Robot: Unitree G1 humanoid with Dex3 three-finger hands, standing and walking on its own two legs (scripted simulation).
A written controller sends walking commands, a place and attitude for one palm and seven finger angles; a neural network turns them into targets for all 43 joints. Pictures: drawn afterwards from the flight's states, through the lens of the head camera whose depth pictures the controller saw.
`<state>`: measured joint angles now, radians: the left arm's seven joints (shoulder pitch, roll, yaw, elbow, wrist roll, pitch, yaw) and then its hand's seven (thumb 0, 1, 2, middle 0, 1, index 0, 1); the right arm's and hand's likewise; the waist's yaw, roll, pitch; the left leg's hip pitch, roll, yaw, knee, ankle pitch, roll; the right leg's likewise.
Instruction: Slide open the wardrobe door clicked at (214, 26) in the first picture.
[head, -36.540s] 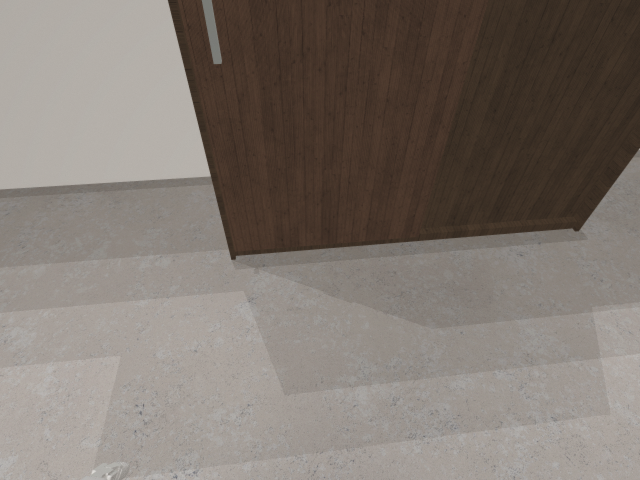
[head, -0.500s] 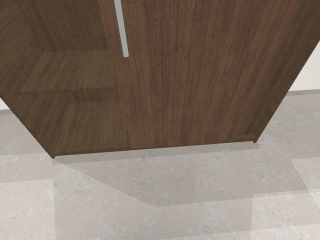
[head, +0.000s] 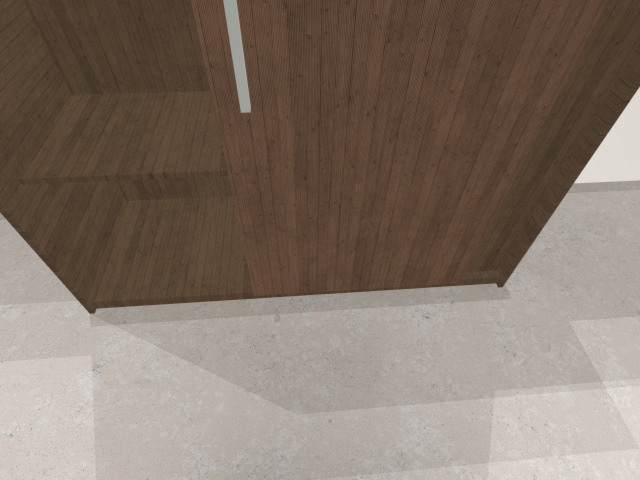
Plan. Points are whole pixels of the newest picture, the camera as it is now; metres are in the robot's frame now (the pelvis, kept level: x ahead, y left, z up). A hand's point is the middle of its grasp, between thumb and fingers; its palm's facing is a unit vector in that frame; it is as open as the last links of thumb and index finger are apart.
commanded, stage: look to check the result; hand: left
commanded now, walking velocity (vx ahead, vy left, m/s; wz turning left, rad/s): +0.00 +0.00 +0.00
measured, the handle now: (235, 31) +0.78 +0.20 +0.19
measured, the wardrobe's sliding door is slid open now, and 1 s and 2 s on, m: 0.58 0.58 0.58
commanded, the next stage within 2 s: stand and wait in 0.38 s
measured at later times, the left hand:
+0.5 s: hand out of the picture +0.09 +0.23 -0.15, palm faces -0.03 -0.94 -0.34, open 7.3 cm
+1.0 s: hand out of the picture +0.08 +0.22 -0.16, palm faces -0.04 -0.94 -0.34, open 7.3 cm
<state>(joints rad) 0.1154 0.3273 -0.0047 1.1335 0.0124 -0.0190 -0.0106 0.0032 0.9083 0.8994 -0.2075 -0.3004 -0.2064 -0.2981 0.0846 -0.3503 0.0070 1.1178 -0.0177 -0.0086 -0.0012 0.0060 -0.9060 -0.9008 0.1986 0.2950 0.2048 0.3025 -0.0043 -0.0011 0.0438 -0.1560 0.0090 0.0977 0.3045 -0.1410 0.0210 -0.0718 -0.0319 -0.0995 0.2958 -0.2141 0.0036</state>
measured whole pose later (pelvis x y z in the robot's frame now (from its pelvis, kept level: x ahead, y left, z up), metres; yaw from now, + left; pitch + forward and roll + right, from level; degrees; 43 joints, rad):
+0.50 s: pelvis +0.01 -0.01 +0.00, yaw +0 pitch -1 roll +0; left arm 0.11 0.33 0.00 1.13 0.01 -0.02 0.00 0.00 0.91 0.90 -0.21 -0.30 -0.21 -0.30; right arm 0.08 -0.34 0.01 1.12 -0.02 -0.01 0.00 0.01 -0.91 -0.90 0.20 0.30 0.21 0.30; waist 0.00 0.01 0.04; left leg -0.13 0.02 0.09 0.29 -0.15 0.00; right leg -0.04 -0.02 -0.10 0.28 -0.23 -0.01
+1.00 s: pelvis +0.01 -0.02 +0.00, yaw +0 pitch -1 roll +0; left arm 0.12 0.33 0.00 1.14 0.01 -0.02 0.00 0.00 0.91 0.90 -0.21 -0.30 -0.21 -0.30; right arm 0.11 -0.34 0.01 1.13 -0.02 0.00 -0.01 0.01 -0.91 -0.90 0.20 0.30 0.21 0.30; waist -0.01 0.01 0.04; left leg -0.12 0.04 0.10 0.29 -0.15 -0.01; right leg -0.03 0.00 -0.10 0.27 -0.22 -0.03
